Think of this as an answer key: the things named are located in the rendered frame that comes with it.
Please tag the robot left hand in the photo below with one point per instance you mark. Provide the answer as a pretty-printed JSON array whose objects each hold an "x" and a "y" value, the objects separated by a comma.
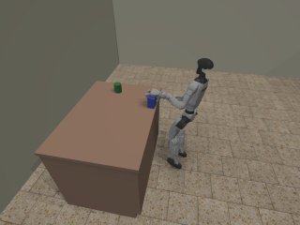
[{"x": 153, "y": 93}]

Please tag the table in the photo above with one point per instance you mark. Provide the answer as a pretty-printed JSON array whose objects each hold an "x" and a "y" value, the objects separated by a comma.
[{"x": 100, "y": 155}]

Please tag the robot left thigh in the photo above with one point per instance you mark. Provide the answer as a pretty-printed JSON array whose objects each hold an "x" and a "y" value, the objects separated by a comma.
[{"x": 178, "y": 124}]

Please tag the robot right hand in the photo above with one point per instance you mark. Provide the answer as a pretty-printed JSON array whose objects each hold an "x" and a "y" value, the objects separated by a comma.
[{"x": 179, "y": 97}]

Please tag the sponge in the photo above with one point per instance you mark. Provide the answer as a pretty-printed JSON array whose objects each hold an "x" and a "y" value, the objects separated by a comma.
[{"x": 151, "y": 102}]

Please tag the robot left forearm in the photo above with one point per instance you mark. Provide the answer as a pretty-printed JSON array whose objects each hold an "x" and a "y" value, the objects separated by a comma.
[{"x": 174, "y": 101}]

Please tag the robot right foot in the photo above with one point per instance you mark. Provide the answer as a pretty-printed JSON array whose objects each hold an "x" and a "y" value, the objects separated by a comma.
[{"x": 184, "y": 154}]

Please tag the robot left upper arm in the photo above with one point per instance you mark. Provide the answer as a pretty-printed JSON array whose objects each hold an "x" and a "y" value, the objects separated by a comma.
[{"x": 191, "y": 89}]

